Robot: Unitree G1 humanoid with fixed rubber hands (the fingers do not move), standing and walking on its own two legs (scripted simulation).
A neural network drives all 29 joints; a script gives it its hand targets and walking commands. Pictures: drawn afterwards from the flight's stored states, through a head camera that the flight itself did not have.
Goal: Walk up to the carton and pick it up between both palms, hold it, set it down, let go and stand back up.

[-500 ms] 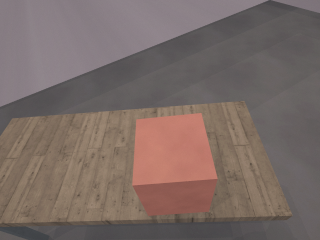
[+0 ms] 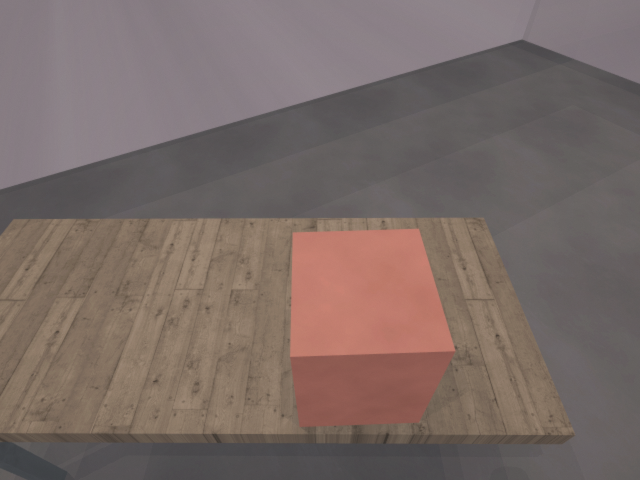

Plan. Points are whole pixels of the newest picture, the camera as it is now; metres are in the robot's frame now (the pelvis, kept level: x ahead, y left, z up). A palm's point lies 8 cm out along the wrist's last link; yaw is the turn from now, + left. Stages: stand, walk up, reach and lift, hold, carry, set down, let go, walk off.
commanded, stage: walk up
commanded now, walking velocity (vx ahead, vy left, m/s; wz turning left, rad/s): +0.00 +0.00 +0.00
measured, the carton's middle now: (357, 330) +0.37 -0.04 -0.08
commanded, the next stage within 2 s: none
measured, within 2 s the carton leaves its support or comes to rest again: neither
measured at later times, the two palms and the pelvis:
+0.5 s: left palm out of the picture -0.02 +0.23 -0.16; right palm out of the picture -0.06 -0.28 -0.11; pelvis -0.03 -0.03 +0.00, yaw +0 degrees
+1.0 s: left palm out of the picture -0.01 +0.08 -0.13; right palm out of the picture -0.09 -0.36 -0.16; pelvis -0.05 -0.14 +0.00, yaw +0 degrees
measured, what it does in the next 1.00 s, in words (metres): steps to the right: right foot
